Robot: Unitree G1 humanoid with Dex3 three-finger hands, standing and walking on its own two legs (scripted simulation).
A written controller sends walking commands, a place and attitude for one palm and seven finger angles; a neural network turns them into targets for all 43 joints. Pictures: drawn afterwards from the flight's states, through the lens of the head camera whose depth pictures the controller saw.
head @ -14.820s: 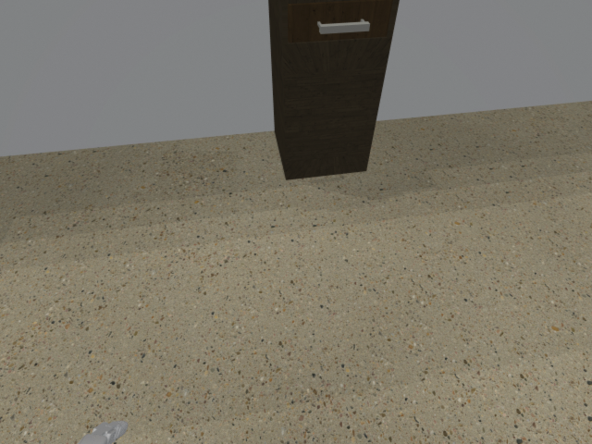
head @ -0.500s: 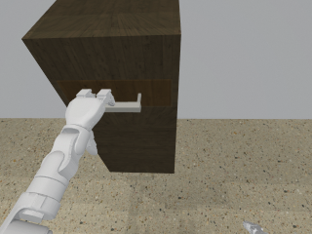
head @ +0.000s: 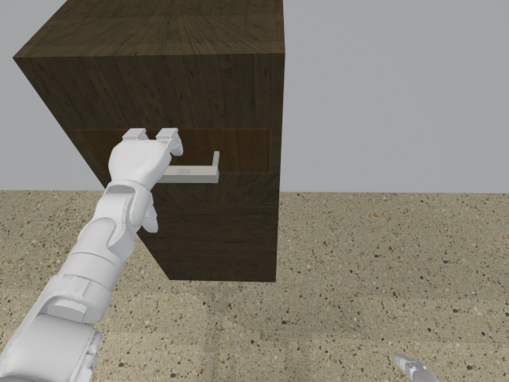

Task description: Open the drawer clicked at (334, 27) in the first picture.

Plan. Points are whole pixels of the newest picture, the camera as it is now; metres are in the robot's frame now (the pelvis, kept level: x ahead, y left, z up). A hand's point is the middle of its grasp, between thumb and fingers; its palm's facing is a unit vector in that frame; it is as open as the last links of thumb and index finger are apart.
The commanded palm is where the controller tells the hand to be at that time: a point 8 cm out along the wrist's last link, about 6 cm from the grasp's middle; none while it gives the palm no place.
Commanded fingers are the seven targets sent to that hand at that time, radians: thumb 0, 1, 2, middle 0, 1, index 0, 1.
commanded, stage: move the hooked fingers above the handle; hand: left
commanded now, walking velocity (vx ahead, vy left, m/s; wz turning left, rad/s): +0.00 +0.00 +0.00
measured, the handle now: (175, 165) +0.52 +0.20 +0.00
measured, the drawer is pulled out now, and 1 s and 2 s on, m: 0.00 0.00 0.00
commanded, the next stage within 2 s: none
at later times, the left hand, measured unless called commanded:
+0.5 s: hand (182, 158) +0.48 +0.17 +0.06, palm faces +0.01 -0.01 -1.00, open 13.5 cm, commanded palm +0.46 +0.20 +0.11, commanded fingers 0.00 -0.50 0.30 -0.30 -1.20 -0.30 -1.20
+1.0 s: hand (170, 162) +0.48 +0.19 +0.05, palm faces +0.02 -0.03 -1.00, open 13.8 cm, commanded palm +0.46 +0.19 +0.11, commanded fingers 0.00 -0.50 0.30 -0.30 -1.20 -0.30 -1.20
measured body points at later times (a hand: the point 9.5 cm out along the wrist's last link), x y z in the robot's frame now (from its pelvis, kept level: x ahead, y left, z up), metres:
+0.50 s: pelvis -0.02 +0.00 -0.01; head +0.06 -0.02 +0.44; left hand +0.47 +0.16 +0.11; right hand -0.01 -0.26 -0.15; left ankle -0.04 +0.09 -0.72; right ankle -0.03 -0.08 -0.72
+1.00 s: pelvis -0.01 +0.01 -0.01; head +0.07 +0.00 +0.43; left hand +0.47 +0.19 +0.10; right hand +0.01 -0.27 -0.14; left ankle -0.04 +0.09 -0.72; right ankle -0.03 -0.08 -0.72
